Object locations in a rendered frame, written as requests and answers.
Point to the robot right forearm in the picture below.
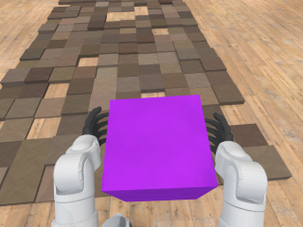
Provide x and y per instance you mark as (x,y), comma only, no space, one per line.
(244,187)

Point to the robot left forearm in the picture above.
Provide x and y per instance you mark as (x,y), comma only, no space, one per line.
(74,184)

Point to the robot left thigh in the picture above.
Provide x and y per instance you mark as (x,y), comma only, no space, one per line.
(117,221)

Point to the left robot shin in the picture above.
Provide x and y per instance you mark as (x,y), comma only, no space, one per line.
(118,215)

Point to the left robot hand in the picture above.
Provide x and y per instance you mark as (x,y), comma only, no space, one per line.
(91,125)

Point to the right robot hand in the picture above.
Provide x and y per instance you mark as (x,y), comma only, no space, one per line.
(223,132)

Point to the carton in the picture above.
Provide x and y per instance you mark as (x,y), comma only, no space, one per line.
(157,149)

